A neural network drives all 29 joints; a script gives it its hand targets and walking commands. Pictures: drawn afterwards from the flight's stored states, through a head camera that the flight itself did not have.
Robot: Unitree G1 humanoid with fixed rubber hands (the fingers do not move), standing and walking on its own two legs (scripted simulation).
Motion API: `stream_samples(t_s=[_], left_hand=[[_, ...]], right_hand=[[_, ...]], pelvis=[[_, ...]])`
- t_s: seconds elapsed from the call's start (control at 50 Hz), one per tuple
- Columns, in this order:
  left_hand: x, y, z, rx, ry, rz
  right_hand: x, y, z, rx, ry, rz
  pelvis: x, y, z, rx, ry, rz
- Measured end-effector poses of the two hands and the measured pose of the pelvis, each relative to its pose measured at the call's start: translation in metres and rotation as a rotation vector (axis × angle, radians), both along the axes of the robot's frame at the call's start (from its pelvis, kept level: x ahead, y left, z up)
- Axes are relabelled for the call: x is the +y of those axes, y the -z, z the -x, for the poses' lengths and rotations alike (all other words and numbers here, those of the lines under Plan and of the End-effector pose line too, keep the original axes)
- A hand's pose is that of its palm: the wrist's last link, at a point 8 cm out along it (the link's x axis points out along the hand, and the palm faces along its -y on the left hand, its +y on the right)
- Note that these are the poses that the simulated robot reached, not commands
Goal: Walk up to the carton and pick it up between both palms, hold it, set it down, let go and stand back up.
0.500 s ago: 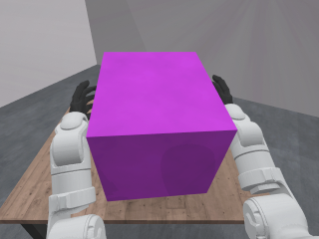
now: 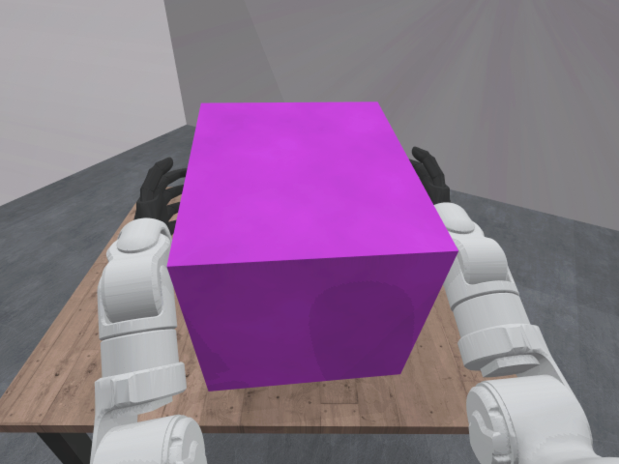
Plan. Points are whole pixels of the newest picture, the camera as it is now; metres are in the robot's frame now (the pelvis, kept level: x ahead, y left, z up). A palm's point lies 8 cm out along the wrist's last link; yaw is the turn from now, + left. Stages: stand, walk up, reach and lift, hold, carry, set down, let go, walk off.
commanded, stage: set down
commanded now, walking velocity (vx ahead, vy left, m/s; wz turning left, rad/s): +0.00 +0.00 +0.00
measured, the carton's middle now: (299, 236) +0.37 +0.00 +0.18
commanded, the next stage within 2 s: none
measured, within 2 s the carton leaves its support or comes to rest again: neither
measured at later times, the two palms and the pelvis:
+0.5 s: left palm (182, 260) +0.37 +0.16 +0.15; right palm (424, 246) +0.38 -0.18 +0.14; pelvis +0.02 -0.02 +0.00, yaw +2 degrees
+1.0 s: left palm (188, 264) +0.37 +0.15 +0.14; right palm (423, 248) +0.39 -0.19 +0.13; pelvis +0.02 -0.02 +0.00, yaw +1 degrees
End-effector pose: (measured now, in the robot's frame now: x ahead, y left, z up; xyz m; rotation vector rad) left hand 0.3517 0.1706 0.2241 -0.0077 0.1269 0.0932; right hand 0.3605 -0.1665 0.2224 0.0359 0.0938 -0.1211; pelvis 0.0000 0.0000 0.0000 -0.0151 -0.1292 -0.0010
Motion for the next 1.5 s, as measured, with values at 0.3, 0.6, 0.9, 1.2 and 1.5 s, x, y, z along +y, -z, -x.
stream_samples(t_s=[0.3,0.6,0.9,1.2,1.5], left_hand=[[-0.007,0.021,-0.013,-0.075,0.002,-0.040],[-0.024,0.065,-0.017,-0.056,-0.032,-0.042],[-0.020,0.067,-0.020,0.031,-0.039,-0.052],[-0.048,0.090,-0.033,0.047,-0.045,-0.073],[-0.045,0.102,-0.031,0.087,-0.079,-0.058]], right_hand=[[-0.008,0.038,-0.015,-0.079,-0.027,0.055],[-0.023,0.071,-0.020,-0.071,-0.019,0.062],[-0.020,0.081,-0.028,0.010,-0.061,0.069],[-0.048,0.098,-0.037,0.022,-0.061,0.081],[-0.045,0.108,-0.047,0.059,-0.098,0.079]], pelvis=[[-0.011,-0.001,-0.013,-0.022,-0.020,0.002],[-0.019,-0.001,-0.022,0.046,-0.032,0.008],[-0.015,-0.001,-0.015,0.047,-0.017,-0.004],[-0.024,-0.001,-0.024,0.094,-0.016,0.003],[-0.029,-0.002,-0.015,0.126,-0.003,-0.011]])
